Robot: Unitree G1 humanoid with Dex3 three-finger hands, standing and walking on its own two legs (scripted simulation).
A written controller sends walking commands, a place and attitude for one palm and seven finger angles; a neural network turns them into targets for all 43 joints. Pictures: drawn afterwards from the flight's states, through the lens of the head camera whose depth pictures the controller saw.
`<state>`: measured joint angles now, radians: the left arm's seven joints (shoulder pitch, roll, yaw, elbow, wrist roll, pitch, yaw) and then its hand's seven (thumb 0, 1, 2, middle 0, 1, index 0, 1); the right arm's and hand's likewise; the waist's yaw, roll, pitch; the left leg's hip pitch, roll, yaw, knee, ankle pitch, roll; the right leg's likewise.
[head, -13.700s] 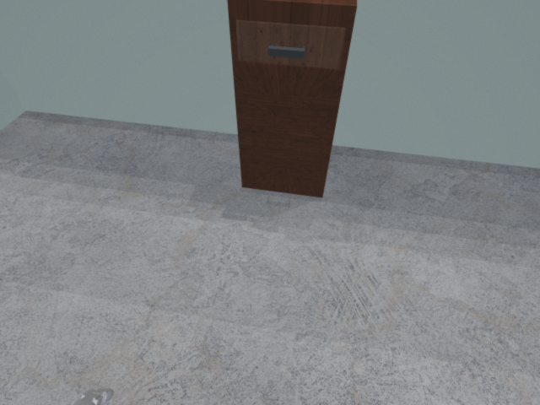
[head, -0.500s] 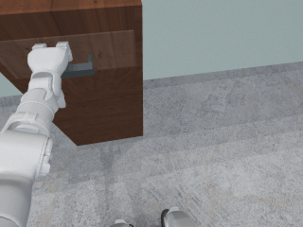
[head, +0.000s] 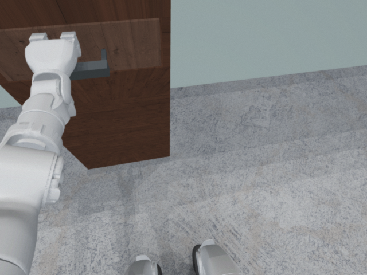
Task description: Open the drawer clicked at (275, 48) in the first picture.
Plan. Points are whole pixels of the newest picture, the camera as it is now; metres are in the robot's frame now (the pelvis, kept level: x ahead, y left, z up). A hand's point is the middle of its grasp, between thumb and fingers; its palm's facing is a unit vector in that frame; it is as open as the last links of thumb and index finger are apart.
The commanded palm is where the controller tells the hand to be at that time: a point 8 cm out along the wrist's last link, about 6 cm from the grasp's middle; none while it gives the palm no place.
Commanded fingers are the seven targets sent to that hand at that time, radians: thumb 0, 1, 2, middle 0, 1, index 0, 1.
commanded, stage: lower the fingers behind the handle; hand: left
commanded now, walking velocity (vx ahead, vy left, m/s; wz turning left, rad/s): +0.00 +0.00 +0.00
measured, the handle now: (78, 63) +0.59 +0.18 +0.05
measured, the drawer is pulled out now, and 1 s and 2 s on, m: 0.00 0.00 0.00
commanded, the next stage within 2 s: lift the fingers back up to retry in 0.46 s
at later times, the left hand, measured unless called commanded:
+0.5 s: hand (64, 77) +0.55 +0.20 +0.05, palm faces -0.02 +0.06 -1.00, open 13.8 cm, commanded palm +0.54 +0.19 +0.06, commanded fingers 0.00 -0.50 0.30 -0.30 -1.20 -0.30 -1.20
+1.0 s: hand (66, 71) +0.55 +0.19 +0.07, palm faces -0.01 -0.04 -1.00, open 13.8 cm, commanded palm +0.53 +0.19 +0.13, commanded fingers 0.00 -0.50 0.30 -0.30 -1.20 -0.30 -1.20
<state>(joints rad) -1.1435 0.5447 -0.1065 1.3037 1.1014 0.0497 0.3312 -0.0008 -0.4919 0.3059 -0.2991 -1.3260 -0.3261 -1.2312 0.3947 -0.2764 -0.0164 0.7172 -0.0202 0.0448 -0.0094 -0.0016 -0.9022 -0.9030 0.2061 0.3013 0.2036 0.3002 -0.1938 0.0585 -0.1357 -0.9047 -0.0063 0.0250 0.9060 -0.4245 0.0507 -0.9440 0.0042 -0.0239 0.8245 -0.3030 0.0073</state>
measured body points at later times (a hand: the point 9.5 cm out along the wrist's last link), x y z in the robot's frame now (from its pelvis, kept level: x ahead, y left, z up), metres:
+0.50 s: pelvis -0.02 -0.01 -0.02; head +0.13 -0.01 +0.41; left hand +0.55 +0.20 +0.11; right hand -0.04 -0.28 -0.13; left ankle -0.01 +0.09 -0.69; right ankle +0.04 -0.13 -0.69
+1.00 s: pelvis +0.01 -0.01 +0.01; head +0.13 -0.01 +0.45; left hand +0.54 +0.19 +0.13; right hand -0.02 -0.27 -0.11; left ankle -0.01 +0.09 -0.69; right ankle +0.04 -0.13 -0.69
